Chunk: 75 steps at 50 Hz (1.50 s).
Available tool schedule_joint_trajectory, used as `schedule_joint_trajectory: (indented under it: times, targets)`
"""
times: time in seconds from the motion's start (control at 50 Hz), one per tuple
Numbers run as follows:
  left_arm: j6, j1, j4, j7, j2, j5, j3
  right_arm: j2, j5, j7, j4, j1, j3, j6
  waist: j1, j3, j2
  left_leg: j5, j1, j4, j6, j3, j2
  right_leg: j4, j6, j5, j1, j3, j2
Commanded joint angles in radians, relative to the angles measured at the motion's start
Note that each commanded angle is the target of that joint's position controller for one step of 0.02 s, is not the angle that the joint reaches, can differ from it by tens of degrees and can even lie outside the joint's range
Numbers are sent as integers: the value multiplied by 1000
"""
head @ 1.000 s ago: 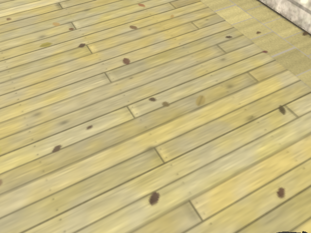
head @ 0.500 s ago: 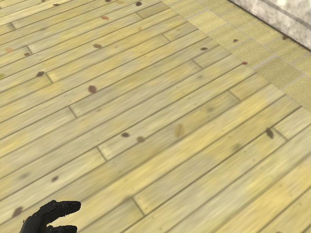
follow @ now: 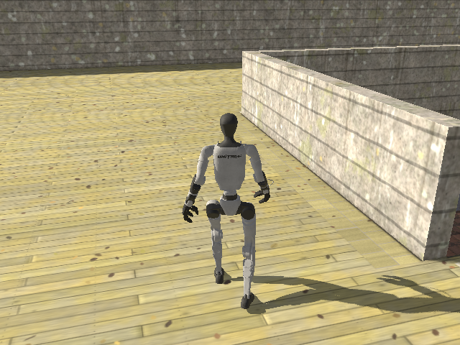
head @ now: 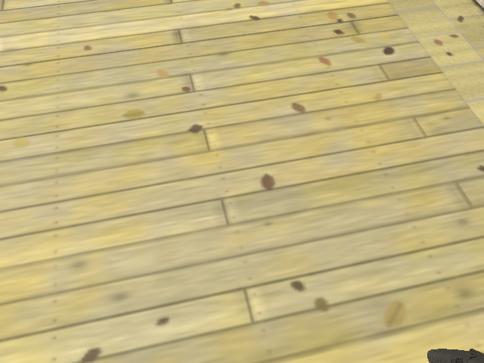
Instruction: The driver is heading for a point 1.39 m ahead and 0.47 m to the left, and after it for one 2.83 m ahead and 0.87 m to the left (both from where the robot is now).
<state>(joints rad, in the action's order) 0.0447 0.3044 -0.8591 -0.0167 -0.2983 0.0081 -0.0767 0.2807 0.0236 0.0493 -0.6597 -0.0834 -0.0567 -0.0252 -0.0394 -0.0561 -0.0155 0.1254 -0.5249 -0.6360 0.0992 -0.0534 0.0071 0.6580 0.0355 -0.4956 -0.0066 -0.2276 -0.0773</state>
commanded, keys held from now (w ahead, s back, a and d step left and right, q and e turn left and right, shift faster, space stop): w+q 0.88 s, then w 0.12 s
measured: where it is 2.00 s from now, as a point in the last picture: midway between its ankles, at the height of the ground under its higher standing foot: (145, 175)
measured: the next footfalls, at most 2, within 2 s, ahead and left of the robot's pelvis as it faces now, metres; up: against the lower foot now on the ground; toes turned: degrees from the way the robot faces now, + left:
right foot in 0.44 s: +0.45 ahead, -0.09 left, +0.00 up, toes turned +20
left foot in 0.96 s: +0.60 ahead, +0.27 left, +0.00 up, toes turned +36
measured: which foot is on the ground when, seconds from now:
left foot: down 0.00-0.44, up 0.46-0.94, down 0.96-1.00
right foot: up 0.00-0.42, down 0.44-0.98, up 1.00-1.00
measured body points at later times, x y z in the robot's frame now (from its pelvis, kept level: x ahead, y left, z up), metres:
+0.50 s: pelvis +0.29 -0.02 +0.01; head +0.32 -0.01 +0.46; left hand +0.44 +0.28 -0.06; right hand +0.42 -0.29 -0.10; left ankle +0.12 +0.07 -0.68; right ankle +0.41 -0.10 -0.71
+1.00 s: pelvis +0.52 +0.12 +0.00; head +0.55 +0.15 +0.45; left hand +0.37 +0.38 -0.13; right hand +0.85 +0.05 -0.06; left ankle +0.57 +0.25 -0.72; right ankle +0.43 -0.10 -0.68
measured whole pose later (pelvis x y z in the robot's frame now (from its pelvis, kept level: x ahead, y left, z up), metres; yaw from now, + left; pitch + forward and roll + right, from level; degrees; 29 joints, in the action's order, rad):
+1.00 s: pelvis +0.52 +0.12 +0.00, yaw +35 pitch +1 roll -1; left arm 0.05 0.32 -0.87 0.00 -0.32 0.01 -0.07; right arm 0.29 0.02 0.04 -0.57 -0.07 -0.06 -0.02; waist -0.06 -0.07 -0.01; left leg 0.13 -0.51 -0.63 0.09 -0.04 0.02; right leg 0.75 0.03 -0.48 0.04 -0.16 -0.10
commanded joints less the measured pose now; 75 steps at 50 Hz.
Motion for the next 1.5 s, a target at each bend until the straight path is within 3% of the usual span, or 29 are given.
schedule_joint_trajectory:
  times: [0.02, 0.04, 0.1, 0.16, 0.26, 0.36, 0.42, 0.44, 0.46, 0.48, 0.5, 0.52, 0.54, 0.6, 0.7, 0.86, 0.9, 0.94, 0.96, 0.98, 1.0, 1.02, 1.04, 1.08, 1.16, 1.3, 1.4, 1.46, 1.5]
  targets:
    - [71, -11, 136, 19, -84, -6, 10, 276, 1, -20, 16, -356, -88, -11, 153, 446, -157, 256, 945, 311, 339, 906, -342, 751, -11, -113, 750, 305, 120]
    - [93, -114, 168, 29, -137, 34, -5, 216, -8, -17, 8, -326, -71, -24, 174, 314, -102, 210, 869, 342, 280, 768, -318, 742, -34, -24, 834, 332, 67]
    - [98, -126, 165, 14, -132, -13, -8, 134, -19, -25, 39, -167, -45, -35, 55, 130, -4, -99, 488, 365, 210, 490, -212, 517, -39, 152, 686, 325, -28]
    - [67, -108, 166, 16, -105, -23, -5, 143, -15, -38, 47, -154, -48, -38, 23, 104, -13, -240, 349, 398, 214, 401, -177, 384, 6, 188, 613, 301, -28]
    - [61, -287, 211, 23, -45, -20, 23, 182, -3, -65, 23, -216, -61, -26, 85, 62, -51, -139, 249, 393, 136, 295, -87, 6, 41, 520, 531, 273, 42]
    - [77, -361, 240, 40, -92, 0, 8, 172, 5, -69, -7, -283, -61, -14, 107, 58, -81, -5, 338, 310, 101, 415, -129, -153, 16, 534, 472, 314, 76]
    - [91, -254, 215, 39, -126, 1, -15, 156, 0, -71, 0, -255, -59, -6, 38, 79, -119, -37, 366, 199, 67, 468, -126, -211, -37, 443, 334, 298, 79]
    - [96, -154, 197, 33, -155, -11, -30, 116, -5, -68, 9, -252, -45, -8, -11, 152, -101, -61, 327, 66, 34, 429, -76, -217, -74, 431, 164, 323, 33]
    - [96, -5, 183, 24, -210, -23, -44, 55, -23, -66, 27, -270, -21, -10, -60, 295, 29, 120, 201, -221, -6, 333, -4, -209, -133, 360, -89, 503, -145]
    - [81, 55, 146, 33, -272, -28, -60, 27, 14, -66, 61, -400, -10, -19, 9, 375, 384, 488, -145, -515, -60, 229, 97, -327, -284, 81, -333, 983, -333]
    - [77, 17, 167, 38, -169, -6, -38, 135, 21, -70, 26, -381, -29, -17, -15, 282, 243, 437, -253, -636, -75, 254, 16, -369, -263, -111, -279, 1004, -327]
    - [70, -20, 175, 32, -118, -4, -23, 179, 12, -69, 37, -275, -43, -11, -39, 170, 157, 342, -275, -660, -82, 227, -12, -374, -223, -47, -169, 836, -286]
    - [65, -63, 179, 31, -102, -14, -15, 169, 2, -70, 44, -230, -43, -7, -23, 115, 90, 272, -239, -643, -88, 202, -46, -384, -205, 103, -62, 710, -245]
    - [67, -96, 155, 24, -68, -21, -5, 118, 7, -54, 63, -206, -43, 1, 15, 57, 130, 190, -163, -553, -93, 181, -106, -445, -198, 313, 86, 497, -172]
    - [71, -79, 113, 20, -121, -14, -23, 70, 0, -45, 100, -130, -26, 10, 11, 31, 89, 69, -223, -386, -116, 152, -129, -501, -231, 501, 76, 327, -189]
    - [38, -15, 58, 14, -183, 10, -35, 51, 4, 3, 159, 67, -12, -6, -45, -24, 74, -99, -136, -29, -66, 32, -87, -472, -174, 656, -28, 111, -190]
    - [27, -9, 51, 11, -208, 22, -43, 75, -3, 7, 169, 55, -24, -3, -14, 0, 92, -3, -53, 3, -26, -8, -40, -385, -158, 920, -67, 79, -201]
    - [16, -14, 45, 6, -230, 31, -46, 128, -10, 1, 135, -106, -57, 3, 98, 101, 101, 36, 191, 58, 30, -45, 37, -147, -136, 1179, -53, 44, -186]
    - [16, -9, 43, 4, -202, 25, -33, 177, -6, -15, 86, -272, -86, 9, 183, 182, 70, -30, 461, 102, 64, -19, 52, 63, -107, 1099, 83, 23, -153]
    - [25, 31, 74, 9, -99, -20, 3, 266, -5, -36, 57, -379, -103, 16, 175, 282, -135, -34, 802, 98, 149, 328, -175, 414, -60, 478, 428, 14, -66]
    - [52, 82, 93, 23, -64, -11, 26, 293, -2, -31, 83, -346, -93, 1, 111, 454, -248, 134, 941, 274, 314, 848, -378, 683, -31, -96, 658, 200, 94]
    - [69, -22, 101, 35, -166, 29, -2, 207, -9, -20, 80, -328, -69, -12, 164, 393, -107, 187, 885, 324, 262, 765, -357, 728, -38, -40, 749, 310, 38]
    - [79, -93, 130, 39, -160, 46, 2, 185, -13, -19, 71, -286, -59, -22, 148, 245, -94, 139, 743, 332, 223, 608, -318, 686, -54, 31, 780, 289, 2]
    - [75, -99, 114, 25, -144, 10, 1, 124, -21, -19, 66, -174, -39, -35, 68, 125, -30, -64, 495, 363, 170, 418, -239, 535, -50, 157, 688, 287, -69]
    - [28, -34, 75, 25, -95, 7, 7, 118, -28, -26, 40, -148, -34, -63, 17, 92, -37, -207, 361, 461, 174, 263, -216, 439, -11, 274, 619, 281, -88]
    - [31, -217, 121, 42, -50, 14, 22, 141, -38, -47, -36, -199, -36, -75, 91, -2, -31, -166, 392, 527, 91, 43, -184, 63, -11, 645, 655, 272, -32]
    - [36, -312, 178, 74, -40, 12, 30, 153, -23, -54, -95, -255, -45, -52, 127, -37, -18, -263, 594, 469, 73, -5, -250, -67, -58, 576, 730, 246, -1]
    - [33, -276, 200, 90, -68, 8, 18, 185, -17, -69, -97, -232, -55, -28, 84, 18, -60, -664, 674, 318, 38, -41, -265, -78, -108, 406, 649, 172, 61]
    - [26, -76, 165, 83, -138, 7, -22, 199, -17, -86, -87, -206, -55, -9, -32, 147, -73, -905, 624, 20, -8, -92, -228, -103, -161, 378, 365, 126, 142]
